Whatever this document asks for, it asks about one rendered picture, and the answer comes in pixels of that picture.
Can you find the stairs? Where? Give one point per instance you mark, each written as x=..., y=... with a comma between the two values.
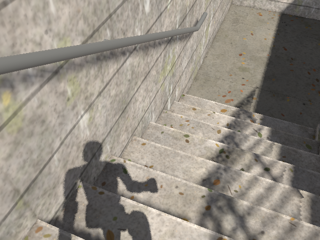
x=204, y=171

